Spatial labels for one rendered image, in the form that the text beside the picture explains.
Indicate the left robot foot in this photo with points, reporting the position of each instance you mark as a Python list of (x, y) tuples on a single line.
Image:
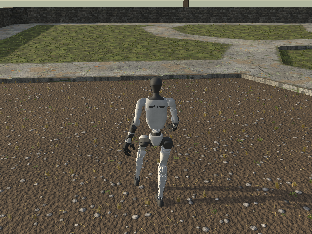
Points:
[(136, 181)]

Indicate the left robot upper arm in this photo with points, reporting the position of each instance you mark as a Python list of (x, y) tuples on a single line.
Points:
[(138, 110)]

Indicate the robot right hand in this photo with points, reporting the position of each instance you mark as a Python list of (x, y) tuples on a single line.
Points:
[(170, 126)]

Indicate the right robot foot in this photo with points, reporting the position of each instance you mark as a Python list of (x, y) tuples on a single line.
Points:
[(160, 202)]

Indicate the robot left forearm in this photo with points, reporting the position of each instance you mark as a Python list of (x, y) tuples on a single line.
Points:
[(131, 132)]

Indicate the right robot upper arm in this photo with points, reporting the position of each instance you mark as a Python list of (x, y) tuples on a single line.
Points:
[(173, 110)]

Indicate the robot left hand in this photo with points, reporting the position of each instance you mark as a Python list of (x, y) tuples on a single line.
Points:
[(125, 147)]

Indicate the robot foot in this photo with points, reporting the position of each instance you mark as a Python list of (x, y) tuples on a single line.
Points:
[(136, 181), (160, 202)]

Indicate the robot right forearm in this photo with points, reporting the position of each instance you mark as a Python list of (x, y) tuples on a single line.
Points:
[(175, 124)]

